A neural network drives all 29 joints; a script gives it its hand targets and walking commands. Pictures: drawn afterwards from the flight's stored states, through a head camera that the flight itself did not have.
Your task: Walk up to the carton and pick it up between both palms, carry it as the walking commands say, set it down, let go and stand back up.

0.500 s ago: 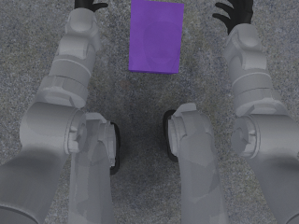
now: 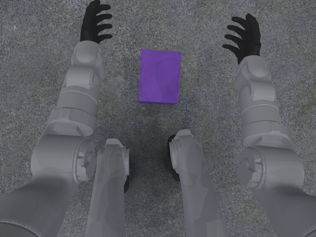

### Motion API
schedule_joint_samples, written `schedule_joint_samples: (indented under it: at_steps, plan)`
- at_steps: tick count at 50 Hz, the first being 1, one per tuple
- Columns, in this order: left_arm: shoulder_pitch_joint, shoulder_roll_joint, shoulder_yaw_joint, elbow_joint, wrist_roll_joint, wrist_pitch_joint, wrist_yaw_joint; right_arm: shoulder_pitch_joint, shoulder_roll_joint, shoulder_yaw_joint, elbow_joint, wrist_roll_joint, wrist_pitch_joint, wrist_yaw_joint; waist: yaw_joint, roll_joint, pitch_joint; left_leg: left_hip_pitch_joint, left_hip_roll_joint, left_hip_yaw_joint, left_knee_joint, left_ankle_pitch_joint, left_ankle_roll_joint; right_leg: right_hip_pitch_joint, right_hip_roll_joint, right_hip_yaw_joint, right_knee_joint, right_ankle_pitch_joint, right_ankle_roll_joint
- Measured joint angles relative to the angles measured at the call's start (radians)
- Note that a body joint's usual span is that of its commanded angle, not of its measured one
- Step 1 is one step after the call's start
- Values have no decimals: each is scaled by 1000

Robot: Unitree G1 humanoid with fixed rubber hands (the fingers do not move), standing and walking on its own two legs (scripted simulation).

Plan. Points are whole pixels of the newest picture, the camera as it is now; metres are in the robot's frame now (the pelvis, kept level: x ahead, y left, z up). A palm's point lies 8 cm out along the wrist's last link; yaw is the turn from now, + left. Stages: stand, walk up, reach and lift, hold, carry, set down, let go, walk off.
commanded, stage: set down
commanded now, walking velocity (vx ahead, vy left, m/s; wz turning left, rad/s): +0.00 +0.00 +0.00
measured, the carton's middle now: (158, 79) +0.48 -0.07 -0.45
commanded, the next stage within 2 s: let go in 0.56 s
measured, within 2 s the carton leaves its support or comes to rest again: neither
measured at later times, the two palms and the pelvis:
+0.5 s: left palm (64, 5) +0.52 +0.08 +0.03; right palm (297, 29) +0.46 -0.26 +0.03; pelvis +0.03 +0.00 +0.13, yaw -1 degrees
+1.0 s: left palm out of the picture +0.40 +0.16 +0.10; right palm out of the picture +0.35 -0.26 +0.11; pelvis +0.07 +0.00 +0.20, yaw -2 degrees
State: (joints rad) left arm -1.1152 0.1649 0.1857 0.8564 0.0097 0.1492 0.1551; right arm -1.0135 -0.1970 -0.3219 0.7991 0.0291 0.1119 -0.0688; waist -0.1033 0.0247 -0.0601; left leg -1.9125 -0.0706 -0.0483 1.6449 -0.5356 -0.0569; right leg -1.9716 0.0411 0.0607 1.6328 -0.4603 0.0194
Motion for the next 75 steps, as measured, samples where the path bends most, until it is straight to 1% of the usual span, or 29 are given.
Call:
schedule_joint_samples:
  at_steps: [7, 20, 25, 30, 34, 37, 40, 43, 46, 49, 55, 61, 67, 71, 75]
  plan:
    - [24, -14, 24, 1, 19, -2, -20, 24, 7, -11, 0, -16, -1, 14, 4, 2, -34, 103, 2, -4, -146, 41, 3, 103, 1, 7, -142, 37, 0]
    - [110, -61, 56, -45, 73, -17, -50, 105, 40, -41, -32, -60, -21, 38, 16, -2, -48, 341, 13, -17, -446, 135, 8, 346, 2, 12, -442, 126, -3]
    - [127, -80, 82, -24, 111, -33, -62, 125, 52, -58, -14, -87, -39, 48, 19, 2, -46, 435, 20, -23, -555, 169, 11, 442, 1, 11, -554, 161, -4]
    - [134, -99, 114, 1, 156, -52, -67, 134, 71, -83, 4, -132, -59, 54, 21, 7, -46, 481, 24, -30, -615, 188, 11, 492, 1, 7, -621, 180, -6]
    - [172, -117, 123, -24, 185, -60, -53, 164, 75, -81, -13, -155, -66, 62, 33, 7, -42, 497, 27, -33, -634, 189, 11, 510, 3, 5, -643, 183, -7]
    - [249, -131, 103, -81, 190, -58, -33, 220, 67, -57, -48, -163, -62, 76, 48, 5, -37, 523, 28, -34, -650, 187, 12, 536, 4, 4, -659, 182, -9]
    - [385, -139, 58, -186, 187, -53, -18, 321, 60, -9, -115, -166, -54, 95, 56, -1, -23, 585, 28, -34, -686, 189, 13, 595, 2, 7, -688, 181, -11]
    - [538, -128, 8, -282, 165, -48, -19, 446, 51, 45, -178, -152, -46, 115, 54, -11, -5, 682, 29, -35, -745, 199, 13, 689, 0, 10, -739, 186, -14]
    - [671, -110, -27, -339, 138, -51, -34, 577, 38, 88, -226, -123, -50, 132, 50, -20, 3, 796, 32, -39, -815, 215, 16, 804, -1, 10, -807, 199, -17]
    - [773, -90, -42, -347, 115, -66, -58, 695, 24, 115, -246, -88, -66, 144, 48, -25, 3, 918, 39, -43, -881, 228, 19, 929, 0, 8, -878, 212, -18]
    - [918, -53, -55, -306, 72, -108, -107, 874, 5, 165, -240, -50, -105, 155, 54, -32, 14, 1160, 51, -39, -992, 244, 28, 1176, 2, 12, -1000, 234, -16]
    - [1068, -19, -86, -306, 38, -133, -146, 1021, 13, 217, -262, -50, -113, 146, 71, -29, 49, 1393, 57, -31, -1085, 252, 40, 1412, -2, 18, -1101, 246, -11]
    - [1215, 23, -121, -352, 22, -131, -180, 1153, 27, 246, -317, -63, -99, 135, 80, -23, 96, 1597, 54, -30, -1168, 263, 51, 1622, -13, 15, -1191, 256, -5]
    - [1287, 41, -135, -386, 20, -118, -197, 1213, 24, 252, -342, -65, -81, 135, 85, -22, 120, 1693, 52, -32, -1201, 266, 57, 1722, -20, 11, -1228, 259, -3]
    - [1330, 46, -143, -417, 18, -94, -207, 1236, 10, 259, -356, -62, -55, 143, 90, -22, 139, 1758, 49, -30, -1216, 263, 60, 1785, -24, 9, -1239, 254, -1]
